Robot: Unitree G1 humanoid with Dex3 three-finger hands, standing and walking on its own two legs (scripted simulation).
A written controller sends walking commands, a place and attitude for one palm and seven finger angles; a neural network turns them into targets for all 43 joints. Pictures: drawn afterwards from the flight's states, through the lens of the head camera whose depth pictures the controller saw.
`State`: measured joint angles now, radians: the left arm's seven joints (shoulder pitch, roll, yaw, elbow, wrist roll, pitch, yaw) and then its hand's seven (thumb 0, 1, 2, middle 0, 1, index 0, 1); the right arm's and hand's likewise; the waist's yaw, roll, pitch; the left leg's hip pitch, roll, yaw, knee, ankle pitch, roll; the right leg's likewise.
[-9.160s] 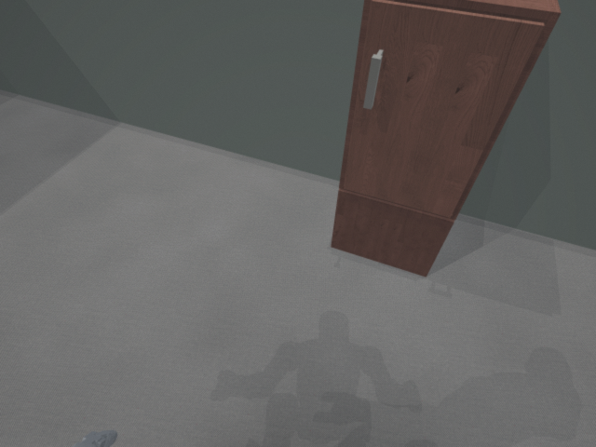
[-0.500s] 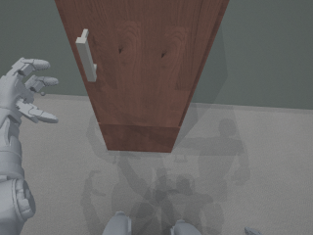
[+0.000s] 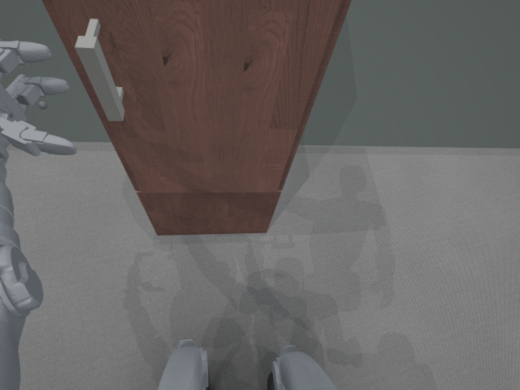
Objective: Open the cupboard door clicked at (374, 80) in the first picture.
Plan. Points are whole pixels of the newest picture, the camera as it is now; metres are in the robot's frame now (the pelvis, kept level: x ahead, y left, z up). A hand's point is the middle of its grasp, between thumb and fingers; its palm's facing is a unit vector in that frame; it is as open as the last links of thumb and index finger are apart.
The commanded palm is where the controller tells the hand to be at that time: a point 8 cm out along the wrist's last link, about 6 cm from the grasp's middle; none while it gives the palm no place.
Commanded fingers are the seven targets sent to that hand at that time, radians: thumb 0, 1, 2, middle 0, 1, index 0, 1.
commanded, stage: move the hooked fingers beside the handle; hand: left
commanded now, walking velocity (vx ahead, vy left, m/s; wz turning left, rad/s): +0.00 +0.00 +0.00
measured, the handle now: (105, 73) +0.56 +0.20 +0.10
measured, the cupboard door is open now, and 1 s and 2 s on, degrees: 0 0 0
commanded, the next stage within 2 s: slide the fingers in behind the handle in 0.88 s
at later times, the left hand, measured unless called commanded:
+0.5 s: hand (35, 102) +0.50 +0.28 +0.10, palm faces +0.01 -1.00 +0.00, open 14.0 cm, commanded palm +0.49 +0.31 +0.09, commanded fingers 0.00 -0.50 0.30 -0.30 -1.20 -0.30 -1.20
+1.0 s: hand (46, 99) +0.51 +0.27 +0.10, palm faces +0.01 -1.00 -0.01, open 14.0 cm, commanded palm +0.49 +0.30 +0.09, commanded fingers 0.00 -0.50 0.30 -0.30 -1.20 -0.30 -1.20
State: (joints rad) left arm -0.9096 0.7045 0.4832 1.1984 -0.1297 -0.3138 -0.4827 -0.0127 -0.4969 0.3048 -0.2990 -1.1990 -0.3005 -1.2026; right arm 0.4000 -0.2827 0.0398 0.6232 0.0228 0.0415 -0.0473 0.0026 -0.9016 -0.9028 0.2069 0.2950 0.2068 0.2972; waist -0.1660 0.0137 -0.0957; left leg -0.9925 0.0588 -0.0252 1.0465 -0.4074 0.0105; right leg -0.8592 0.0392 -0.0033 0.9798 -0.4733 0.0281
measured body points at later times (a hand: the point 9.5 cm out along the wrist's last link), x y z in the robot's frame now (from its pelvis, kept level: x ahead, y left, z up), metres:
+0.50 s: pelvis +0.00 +0.00 +0.00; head +0.14 +0.05 +0.42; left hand +0.50 +0.33 +0.10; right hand +0.00 -0.27 -0.10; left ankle +0.04 +0.11 -0.67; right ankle +0.00 -0.14 -0.67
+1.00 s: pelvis +0.00 +0.00 +0.00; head +0.13 +0.04 +0.42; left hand +0.50 +0.32 +0.10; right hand +0.01 -0.26 -0.10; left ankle +0.04 +0.11 -0.67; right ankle +0.00 -0.14 -0.67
